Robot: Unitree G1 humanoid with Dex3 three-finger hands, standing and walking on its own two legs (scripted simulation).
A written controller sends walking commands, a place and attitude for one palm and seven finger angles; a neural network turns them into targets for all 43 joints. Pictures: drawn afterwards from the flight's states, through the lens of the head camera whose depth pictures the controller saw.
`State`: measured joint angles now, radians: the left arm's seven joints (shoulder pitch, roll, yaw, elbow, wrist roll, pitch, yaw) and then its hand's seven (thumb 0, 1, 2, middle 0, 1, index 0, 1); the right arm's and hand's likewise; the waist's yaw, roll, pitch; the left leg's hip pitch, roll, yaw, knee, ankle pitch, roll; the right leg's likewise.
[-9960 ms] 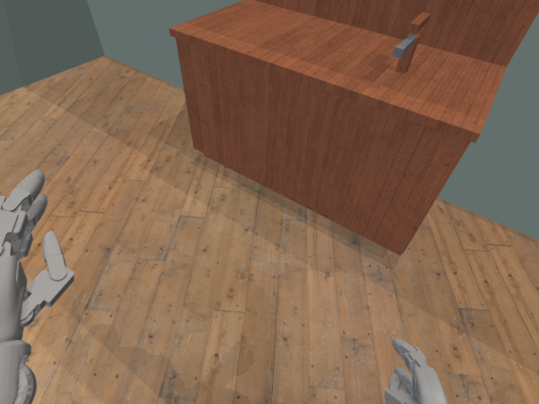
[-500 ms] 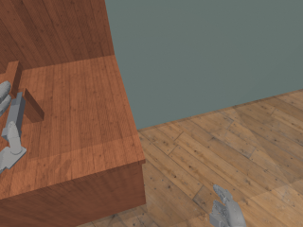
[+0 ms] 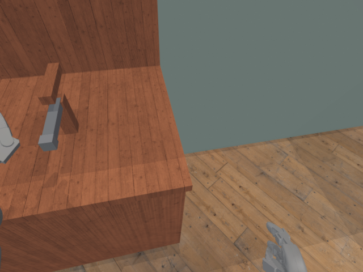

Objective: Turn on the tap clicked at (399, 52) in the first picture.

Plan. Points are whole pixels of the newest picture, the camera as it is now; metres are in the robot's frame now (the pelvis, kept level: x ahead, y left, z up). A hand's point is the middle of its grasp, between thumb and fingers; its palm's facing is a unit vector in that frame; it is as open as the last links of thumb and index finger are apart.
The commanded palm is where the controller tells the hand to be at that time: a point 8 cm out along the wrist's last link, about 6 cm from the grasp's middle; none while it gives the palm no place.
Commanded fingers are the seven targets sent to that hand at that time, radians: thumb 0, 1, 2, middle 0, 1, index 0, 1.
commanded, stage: come to a stop and stand still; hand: left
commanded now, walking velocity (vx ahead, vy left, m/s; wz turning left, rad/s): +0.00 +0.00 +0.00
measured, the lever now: (48, 142) +0.33 +0.35 +0.07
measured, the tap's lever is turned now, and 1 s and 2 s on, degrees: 0 0 0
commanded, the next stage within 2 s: look again from close up in 0.92 s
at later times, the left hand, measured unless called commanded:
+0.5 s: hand (45, 155) +0.24 +0.26 +0.17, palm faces +0.43 -0.86 -0.30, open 7.4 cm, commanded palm +0.18 +0.30 +0.18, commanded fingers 0.00 0.90 0.90 -0.20 -0.30 -0.20 -0.30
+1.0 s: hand (53, 154) +0.25 +0.26 +0.16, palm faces +0.41 -0.85 -0.34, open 7.4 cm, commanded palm +0.19 +0.29 +0.18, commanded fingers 0.00 0.90 0.90 -0.20 -0.30 -0.20 -0.30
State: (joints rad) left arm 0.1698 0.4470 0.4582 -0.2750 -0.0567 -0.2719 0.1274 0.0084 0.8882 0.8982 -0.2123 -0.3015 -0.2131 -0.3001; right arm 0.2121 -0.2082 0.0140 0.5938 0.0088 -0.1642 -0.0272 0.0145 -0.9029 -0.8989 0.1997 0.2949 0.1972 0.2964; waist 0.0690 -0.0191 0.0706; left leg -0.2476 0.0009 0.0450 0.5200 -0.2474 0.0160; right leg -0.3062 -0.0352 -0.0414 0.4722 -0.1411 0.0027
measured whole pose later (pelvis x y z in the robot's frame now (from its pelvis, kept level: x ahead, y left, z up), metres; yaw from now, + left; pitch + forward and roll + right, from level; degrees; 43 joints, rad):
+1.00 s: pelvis +0.04 +0.01 +0.01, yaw +1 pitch -2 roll -1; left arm 0.41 0.33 0.34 -0.43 -0.05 -0.20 0.11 0.01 0.89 0.90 -0.21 -0.30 -0.21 -0.30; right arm 0.20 -0.19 0.01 0.58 0.00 -0.10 -0.03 0.02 -0.90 -0.90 0.20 0.30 0.20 0.30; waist 0.02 -0.01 0.07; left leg -0.15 0.00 0.03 0.47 -0.28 0.03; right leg -0.20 -0.02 -0.02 0.42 -0.18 0.02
